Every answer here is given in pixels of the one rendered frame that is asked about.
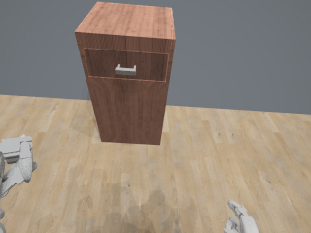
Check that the handle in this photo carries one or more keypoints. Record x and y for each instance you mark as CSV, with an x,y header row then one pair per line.
x,y
125,71

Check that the robot left hand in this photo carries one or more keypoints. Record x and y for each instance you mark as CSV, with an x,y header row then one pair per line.
x,y
16,150

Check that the drawer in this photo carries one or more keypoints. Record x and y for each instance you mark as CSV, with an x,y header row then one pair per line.
x,y
149,65

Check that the cabinet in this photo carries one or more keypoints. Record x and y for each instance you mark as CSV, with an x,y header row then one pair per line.
x,y
129,111

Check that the robot right hand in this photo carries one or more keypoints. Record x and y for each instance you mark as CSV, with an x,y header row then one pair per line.
x,y
246,224

